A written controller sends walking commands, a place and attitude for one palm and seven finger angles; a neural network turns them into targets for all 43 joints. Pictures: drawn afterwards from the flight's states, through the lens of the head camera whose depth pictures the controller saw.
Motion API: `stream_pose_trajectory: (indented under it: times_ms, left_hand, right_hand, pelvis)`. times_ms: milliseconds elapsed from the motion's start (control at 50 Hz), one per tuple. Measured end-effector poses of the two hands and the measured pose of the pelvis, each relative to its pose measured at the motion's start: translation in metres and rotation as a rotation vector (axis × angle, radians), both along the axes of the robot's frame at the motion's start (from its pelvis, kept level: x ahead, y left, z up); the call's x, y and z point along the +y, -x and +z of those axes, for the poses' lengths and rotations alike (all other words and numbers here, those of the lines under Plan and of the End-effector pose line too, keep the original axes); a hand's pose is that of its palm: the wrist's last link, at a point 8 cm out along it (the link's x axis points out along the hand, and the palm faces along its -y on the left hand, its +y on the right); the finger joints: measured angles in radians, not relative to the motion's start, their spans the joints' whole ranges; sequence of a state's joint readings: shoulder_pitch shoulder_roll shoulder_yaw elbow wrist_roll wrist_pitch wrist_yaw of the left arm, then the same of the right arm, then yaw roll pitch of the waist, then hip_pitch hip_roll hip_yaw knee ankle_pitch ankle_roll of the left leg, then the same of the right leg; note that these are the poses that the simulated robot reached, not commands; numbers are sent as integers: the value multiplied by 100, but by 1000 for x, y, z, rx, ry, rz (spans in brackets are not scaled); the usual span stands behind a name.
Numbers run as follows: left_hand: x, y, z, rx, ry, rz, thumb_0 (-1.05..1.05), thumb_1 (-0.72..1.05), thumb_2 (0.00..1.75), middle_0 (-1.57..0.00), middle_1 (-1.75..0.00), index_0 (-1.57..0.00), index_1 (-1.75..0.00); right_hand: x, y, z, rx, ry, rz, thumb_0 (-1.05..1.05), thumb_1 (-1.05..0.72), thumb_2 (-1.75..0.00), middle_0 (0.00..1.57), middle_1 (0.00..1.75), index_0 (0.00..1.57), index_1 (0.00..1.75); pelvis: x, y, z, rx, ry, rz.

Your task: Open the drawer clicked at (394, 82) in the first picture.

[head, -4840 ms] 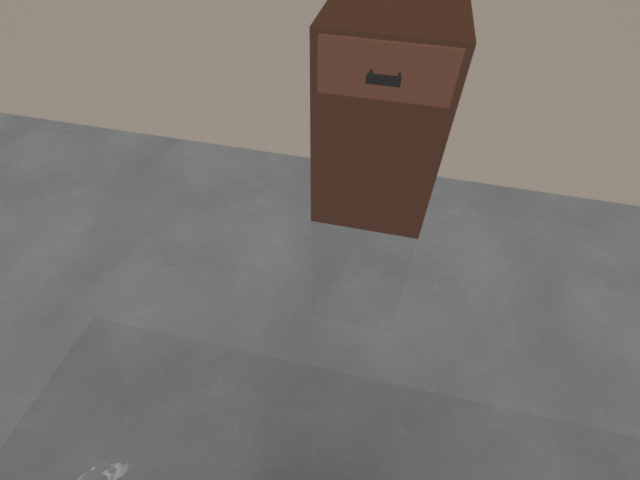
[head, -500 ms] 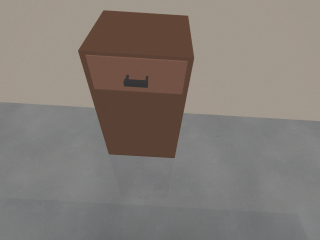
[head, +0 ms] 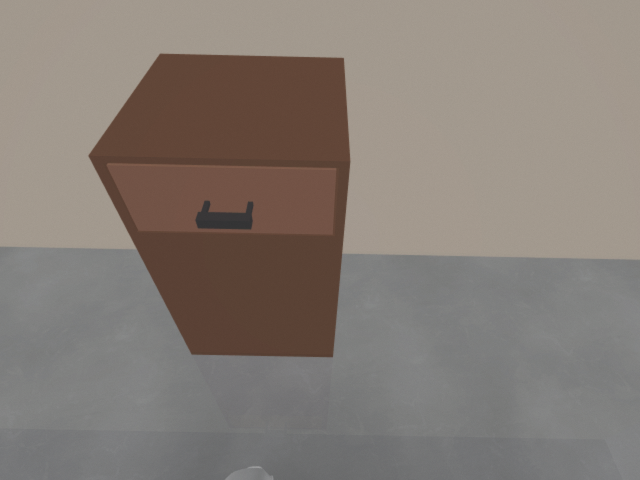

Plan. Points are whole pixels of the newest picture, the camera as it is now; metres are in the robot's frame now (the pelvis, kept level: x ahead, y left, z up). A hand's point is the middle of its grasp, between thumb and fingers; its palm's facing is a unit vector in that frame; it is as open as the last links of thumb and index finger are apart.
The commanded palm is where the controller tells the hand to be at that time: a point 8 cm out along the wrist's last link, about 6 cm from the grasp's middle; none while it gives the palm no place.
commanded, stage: come to a stop and stand still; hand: left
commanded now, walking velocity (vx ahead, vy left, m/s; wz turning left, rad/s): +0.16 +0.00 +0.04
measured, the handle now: (226, 213) +0.60 +0.23 -0.07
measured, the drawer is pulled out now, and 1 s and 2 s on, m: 0.00 0.00 0.00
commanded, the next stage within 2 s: look again from close up in 1.12 s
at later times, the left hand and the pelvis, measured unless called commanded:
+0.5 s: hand out of the picture +0.11 +0.19 -0.18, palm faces +0.03 -0.96 -0.26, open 7.4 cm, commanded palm none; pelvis +0.05 -0.01 -0.01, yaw -2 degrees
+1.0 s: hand out of the picture +0.06 +0.12 -0.17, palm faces +0.05 -0.98 -0.20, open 7.2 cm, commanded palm none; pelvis +0.03 -0.06 +0.00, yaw -1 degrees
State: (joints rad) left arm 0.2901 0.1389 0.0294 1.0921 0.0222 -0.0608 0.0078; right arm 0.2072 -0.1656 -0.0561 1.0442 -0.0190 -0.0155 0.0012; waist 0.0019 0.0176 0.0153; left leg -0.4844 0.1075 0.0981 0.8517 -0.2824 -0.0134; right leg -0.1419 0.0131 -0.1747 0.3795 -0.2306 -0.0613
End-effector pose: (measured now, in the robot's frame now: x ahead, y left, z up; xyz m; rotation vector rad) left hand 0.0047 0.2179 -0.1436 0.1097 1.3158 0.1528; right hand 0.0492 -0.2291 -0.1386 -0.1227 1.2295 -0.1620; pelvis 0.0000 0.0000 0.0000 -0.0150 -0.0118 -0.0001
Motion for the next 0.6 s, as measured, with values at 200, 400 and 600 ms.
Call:
stream_pose_trajectory:
  times_ms: [200, 400, 600]
  left_hand:
    - [8, -16, -30, 143, 61, 66, 1, 91, 90, -20, -30, -20, -30]
    - [23, -71, -10, 96, -29, -1, 1, 91, 90, -20, -30, -20, -30]
    - [-4, -97, 9, -62, -136, -46, 0, 91, 90, -20, -30, -19, -30]
  right_hand:
    - [35, -90, -1, -58, 39, 59, 0, -92, -90, 20, 30, 20, 30]
    - [16, -90, -4, -5, 39, -9, -2, -94, -90, 20, 30, 21, 30]
    - [-42, -47, -30, 46, -19, -47, 0, -91, -90, 20, 30, 20, 30]
  pelvis:
    - [23, -65, -14, -17, -5, -12]
    - [14, -63, -6, -7, -16, -39]
    - [-34, -48, -16, -22, -40, -31]
